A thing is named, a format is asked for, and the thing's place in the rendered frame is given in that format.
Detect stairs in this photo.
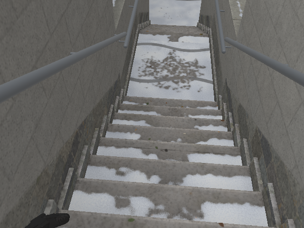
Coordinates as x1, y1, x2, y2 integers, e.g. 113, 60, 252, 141
142, 24, 206, 34
55, 96, 279, 228

